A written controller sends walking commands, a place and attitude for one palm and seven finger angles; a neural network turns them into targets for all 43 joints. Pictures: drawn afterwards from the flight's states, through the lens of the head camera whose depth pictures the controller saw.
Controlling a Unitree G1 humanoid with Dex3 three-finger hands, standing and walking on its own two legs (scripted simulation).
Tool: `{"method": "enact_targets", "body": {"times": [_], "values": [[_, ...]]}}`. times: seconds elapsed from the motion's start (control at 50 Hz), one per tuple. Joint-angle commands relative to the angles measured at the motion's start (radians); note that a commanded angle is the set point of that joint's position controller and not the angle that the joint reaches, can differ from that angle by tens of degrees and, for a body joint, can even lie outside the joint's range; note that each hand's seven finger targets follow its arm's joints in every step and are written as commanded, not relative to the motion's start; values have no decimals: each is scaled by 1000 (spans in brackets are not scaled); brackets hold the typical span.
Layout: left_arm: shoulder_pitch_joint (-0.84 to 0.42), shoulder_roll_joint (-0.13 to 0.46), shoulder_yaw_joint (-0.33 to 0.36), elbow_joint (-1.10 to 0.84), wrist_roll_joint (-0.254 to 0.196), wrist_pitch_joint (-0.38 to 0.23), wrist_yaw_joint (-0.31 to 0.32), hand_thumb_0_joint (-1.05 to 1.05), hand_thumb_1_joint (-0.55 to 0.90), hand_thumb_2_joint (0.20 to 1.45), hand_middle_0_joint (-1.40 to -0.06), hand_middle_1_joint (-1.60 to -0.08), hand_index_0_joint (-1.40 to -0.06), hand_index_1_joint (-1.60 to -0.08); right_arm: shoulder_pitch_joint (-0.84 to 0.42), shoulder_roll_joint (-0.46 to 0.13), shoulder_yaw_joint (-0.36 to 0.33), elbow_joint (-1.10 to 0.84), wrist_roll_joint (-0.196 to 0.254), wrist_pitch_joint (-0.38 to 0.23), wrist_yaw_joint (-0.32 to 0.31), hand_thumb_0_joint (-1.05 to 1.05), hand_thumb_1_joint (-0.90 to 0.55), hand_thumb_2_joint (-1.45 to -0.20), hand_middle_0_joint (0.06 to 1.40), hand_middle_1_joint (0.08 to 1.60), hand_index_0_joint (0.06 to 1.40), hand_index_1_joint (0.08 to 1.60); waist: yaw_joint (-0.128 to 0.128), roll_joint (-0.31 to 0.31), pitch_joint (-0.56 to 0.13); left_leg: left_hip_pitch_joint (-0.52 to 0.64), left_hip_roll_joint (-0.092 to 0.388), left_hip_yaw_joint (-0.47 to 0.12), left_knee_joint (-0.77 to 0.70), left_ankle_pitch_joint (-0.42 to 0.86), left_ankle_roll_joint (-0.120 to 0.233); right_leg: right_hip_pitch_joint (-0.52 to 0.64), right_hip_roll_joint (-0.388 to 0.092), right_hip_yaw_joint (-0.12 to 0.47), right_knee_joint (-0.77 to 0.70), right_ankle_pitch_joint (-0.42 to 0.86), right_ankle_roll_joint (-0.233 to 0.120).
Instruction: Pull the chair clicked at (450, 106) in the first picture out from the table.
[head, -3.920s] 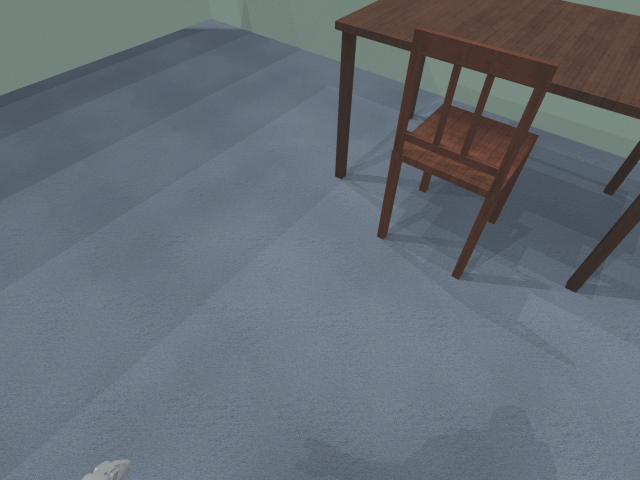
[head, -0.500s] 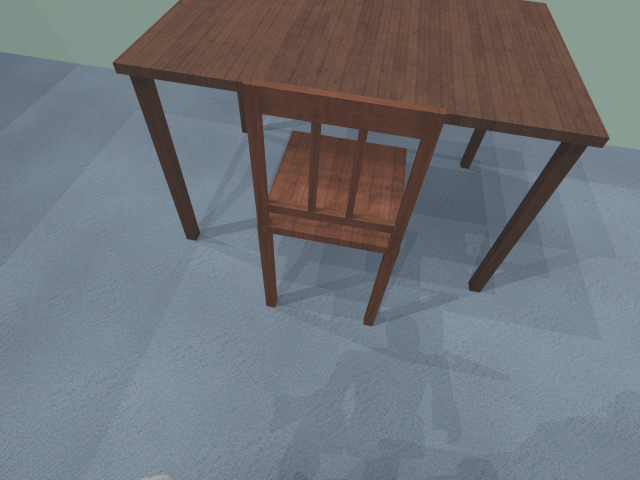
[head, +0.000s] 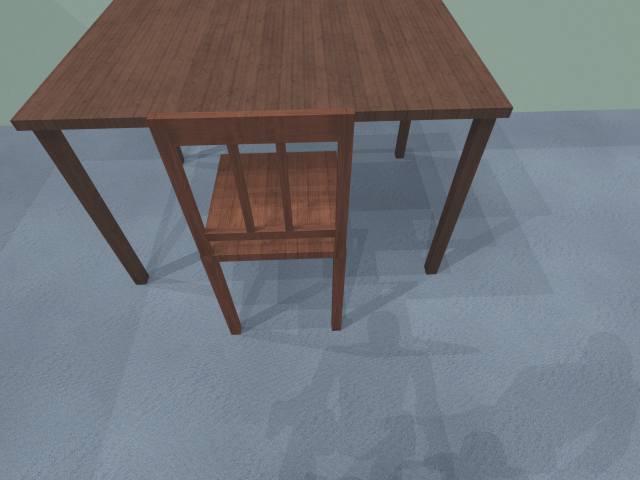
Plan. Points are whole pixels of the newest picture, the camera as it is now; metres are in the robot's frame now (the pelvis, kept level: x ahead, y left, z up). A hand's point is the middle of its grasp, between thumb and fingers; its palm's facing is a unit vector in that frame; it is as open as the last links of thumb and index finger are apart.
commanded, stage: take the last steps up to it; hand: left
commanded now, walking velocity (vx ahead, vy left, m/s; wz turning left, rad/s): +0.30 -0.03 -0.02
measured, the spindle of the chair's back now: (242, 190) +0.69 +0.19 -0.10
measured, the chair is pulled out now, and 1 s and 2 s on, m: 0.00 0.00 0.00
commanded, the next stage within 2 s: come to a stop and stand still in 0.56 s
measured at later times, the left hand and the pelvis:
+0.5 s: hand out of the picture +0.13 +0.20 -0.18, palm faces +0.02 -0.99 -0.14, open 7.4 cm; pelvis +0.15 +0.03 +0.00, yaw -2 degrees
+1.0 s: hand (228, 367) +0.32 +0.17 -0.16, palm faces +0.04 -0.97 -0.23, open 7.3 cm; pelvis +0.23 -0.01 +0.01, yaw +0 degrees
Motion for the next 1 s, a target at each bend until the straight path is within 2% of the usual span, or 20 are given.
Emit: {"method": "enact_targets", "body": {"times": [0.0,0.08,0.24,0.3,0.32,0.34,0.36,0.42,0.5,0.64,0.7,0.72,0.74,0.76,0.78,0.8,0.82,0.86,0.92,0.98], "values": [[204,175,37,24,-12,-29,36,0,900,900,-200,-300,-200,-300,-164,-75,-13,-122,-7,-30,17,0,-900,-900,200,300,200,300,110,-243,77,-460,8,-130,365,-51,5,174,-334,431,-364,-185,-198],[146,97,11,24,-7,-61,35,0,900,900,-200,-300,-200,-300,-100,-43,-15,-75,-10,-31,28,0,-900,-900,200,300,200,300,31,-147,141,-380,13,-109,346,106,-16,49,-254,230,-345,138,-160],[220,133,11,84,-6,-73,35,0,900,900,-200,-300,-200,-300,-157,-17,-4,-95,4,-59,38,0,-900,-900,200,300,200,300,43,-162,87,-197,-48,-43,19,185,17,101,-221,136,-240,457,-130],[197,118,11,83,-16,-70,31,0,900,900,-200,-300,-200,-300,105,-74,-20,-13,-8,-75,16,0,-900,-900,200,300,200,300,-70,-67,-45,190,-85,-53,-159,312,50,-3,-140,68,118,524,-78],[238,71,7,69,-28,-68,25,0,900,900,-200,-300,-200,-300,216,-183,-43,5,-22,-84,2,0,-900,-900,200,300,200,300,-96,156,-163,391,156,-368,-231,366,135,-185,-33,5,395,213,-26],[230,45,-1,40,-33,-71,19,0,900,900,-200,-300,-200,-300,278,-244,-50,14,-10,-78,-4,0,-900,-900,200,300,200,300,-90,304,-218,440,341,-653,-385,455,235,-326,55,28,677,-261,-15],[189,75,6,24,-23,-63,22,0,900,900,-200,-300,-200,-300,213,-236,-47,0,2,-64,-10,0,-900,-900,200,300,200,300,-74,142,-143,328,364,-668,-420,317,286,-356,0,111,783,-277,-38],[141,37,11,42,-7,-50,10,0,900,900,-200,-300,-200,-300,3,-79,-6,-40,-1,-83,-14,0,-900,-900,200,300,200,300,5,66,46,41,230,-408,-489,200,195,-363,-89,126,753,-50,-20],[215,-7,7,52,-5,-16,10,0,900,900,-200,-300,-200,-300,-48,-65,-3,-44,4,-92,-13,0,-900,-900,200,300,200,300,65,60,12,-39,157,-197,-493,368,173,-252,-96,75,553,-1,13],[83,-6,3,-10,-2,-18,12,0,900,900,-200,-300,-200,-300,-9,-95,-21,-25,-6,-63,-4,0,-900,-900,200,300,200,300,26,81,48,-2,164,-190,-473,235,191,-197,-74,13,201,2,26],[156,4,-3,26,-3,-34,28,0,900,900,-200,-300,-200,-300,-23,-58,-3,-11,0,-54,-10,0,-900,-900,200,300,200,300,74,-7,1,-7,84,-121,-281,399,103,2,-48,5,-67,216,40],[189,50,-3,44,-4,-48,39,0,900,900,-200,-300,-200,-300,-2,-26,6,-3,7,-56,-9,0,-900,-900,200,300,200,300,75,-100,-57,-20,24,-89,-203,327,44,91,-125,113,-128,426,30],[173,113,-1,46,-6,-58,48,0,900,900,-200,-300,-200,-300,34,14,16,-5,19,-52,-7,0,-900,-900,200,300,200,300,40,-230,-102,-70,-28,-71,-169,108,1,147,-276,271,-127,681,-23],[147,152,1,35,-13,-55,49,0,900,900,-200,-300,-200,-300,59,15,14,3,21,-38,-9,0,-900,-900,200,300,200,300,25,-218,-84,-35,-53,-85,-129,-13,-14,99,-354,271,-138,862,-87],[121,154,0,32,-12,-49,50,0,900,900,-200,-300,-200,-300,65,23,8,10,22,-29,-12,0,-900,-900,200,300,200,300,15,-136,-80,-8,-56,-105,-98,-21,-14,71,-355,226,-112,951,-110],[103,161,10,34,-14,-49,57,0,900,900,-200,-300,-200,-300,64,20,6,14,22,-14,-15,0,-900,-900,200,300,200,300,19,-264,-111,-28,-55,-90,-57,-39,-25,105,-328,232,-90,1036,-120],[101,145,13,36,-15,-45,64,0,900,900,-200,-300,-200,-300,55,-6,0,12,22,-7,-20,0,-900,-900,200,300,200,300,34,-294,-113,-57,-56,-107,-9,-59,-27,141,-335,229,-76,1127,-137],[114,150,18,43,-10,-33,73,0,900,900,-200,-300,-200,-300,13,-16,-9,0,22,1,-26,0,-900,-900,200,300,200,300,63,-243,-110,-123,-72,-131,101,-102,-30,188,-367,230,-60,1228,-177],[85,171,39,20,0,-15,79,0,900,900,-200,-300,-200,-300,-44,-15,-17,-33,17,22,-22,0,-900,-900,200,300,200,300,78,-170,-103,-173,-92,-175,249,-110,-36,162,-384,225,-84,1101,-206],[15,177,46,-18,4,-1,78,0,900,900,-200,-300,-200,-300,-47,-7,-20,-54,17,31,-13,0,-900,-900,200,300,200,300,56,-165,-100,-125,-87,-182,219,-53,-38,63,-357,171,-111,879,-185]]}}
